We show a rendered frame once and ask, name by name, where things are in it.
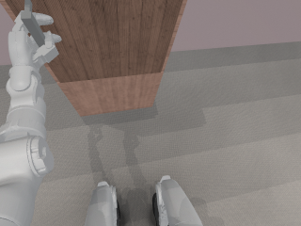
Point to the cupboard door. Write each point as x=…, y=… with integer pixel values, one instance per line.
x=107, y=38

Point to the robot right foot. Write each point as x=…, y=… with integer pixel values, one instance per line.
x=155, y=209

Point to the left robot upper arm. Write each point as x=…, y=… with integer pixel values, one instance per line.
x=24, y=161

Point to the left robot thigh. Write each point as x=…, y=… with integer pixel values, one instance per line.
x=101, y=206

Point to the robot left forearm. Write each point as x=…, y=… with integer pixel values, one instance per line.
x=27, y=111

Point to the left robot hand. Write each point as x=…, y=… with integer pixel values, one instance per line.
x=23, y=50

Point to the handle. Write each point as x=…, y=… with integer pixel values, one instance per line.
x=31, y=24

